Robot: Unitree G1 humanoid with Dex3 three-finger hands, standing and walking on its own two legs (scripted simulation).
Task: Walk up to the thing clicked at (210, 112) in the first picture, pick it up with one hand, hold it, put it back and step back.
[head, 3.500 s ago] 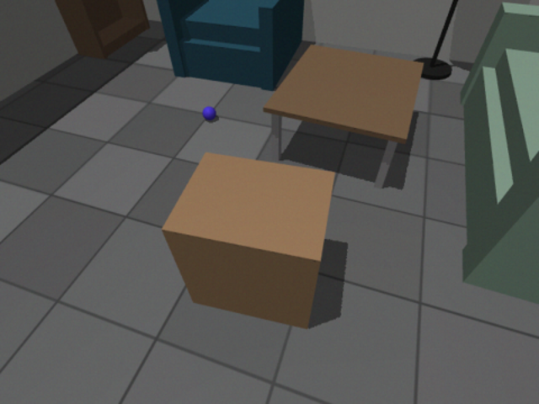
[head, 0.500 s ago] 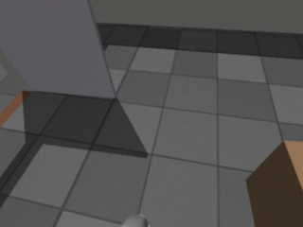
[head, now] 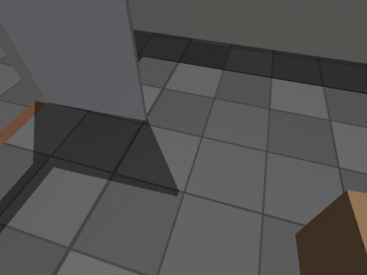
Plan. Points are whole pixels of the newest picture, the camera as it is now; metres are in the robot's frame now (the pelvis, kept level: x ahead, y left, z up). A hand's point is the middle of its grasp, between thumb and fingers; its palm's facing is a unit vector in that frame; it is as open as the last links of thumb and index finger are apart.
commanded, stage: walk up
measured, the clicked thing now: out of the picture +0.61 -1.82 -0.71
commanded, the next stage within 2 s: stand in 0.90 s
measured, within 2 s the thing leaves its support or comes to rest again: neither
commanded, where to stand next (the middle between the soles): +0.09 +0.01 m, yaw -2 degrees
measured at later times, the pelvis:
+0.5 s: pelvis +0.02 +0.00 +0.02, yaw +2 degrees
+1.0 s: pelvis +0.03 +0.00 +0.03, yaw +2 degrees
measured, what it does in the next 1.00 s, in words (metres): stands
